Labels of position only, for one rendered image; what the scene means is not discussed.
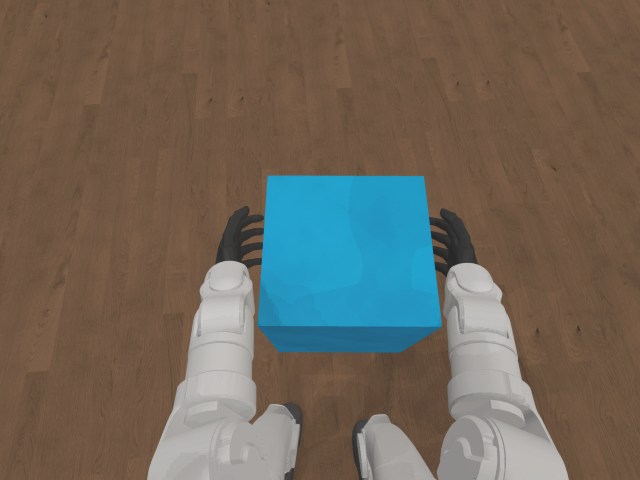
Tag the robot left thigh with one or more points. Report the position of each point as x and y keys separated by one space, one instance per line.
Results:
x=280 y=437

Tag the left robot hand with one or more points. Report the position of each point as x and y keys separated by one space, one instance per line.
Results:
x=230 y=248

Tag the carton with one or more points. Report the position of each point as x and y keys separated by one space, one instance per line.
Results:
x=347 y=264

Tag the right robot upper arm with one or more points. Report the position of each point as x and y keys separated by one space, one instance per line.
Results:
x=478 y=447

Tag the right robot hand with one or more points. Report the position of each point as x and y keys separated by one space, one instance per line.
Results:
x=460 y=250

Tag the left robot upper arm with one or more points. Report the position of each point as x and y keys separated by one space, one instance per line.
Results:
x=227 y=449

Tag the right robot forearm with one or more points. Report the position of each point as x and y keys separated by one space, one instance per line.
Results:
x=485 y=373

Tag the robot right shin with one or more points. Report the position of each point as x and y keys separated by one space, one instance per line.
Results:
x=376 y=419

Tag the left robot forearm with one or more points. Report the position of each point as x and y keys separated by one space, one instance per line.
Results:
x=218 y=382

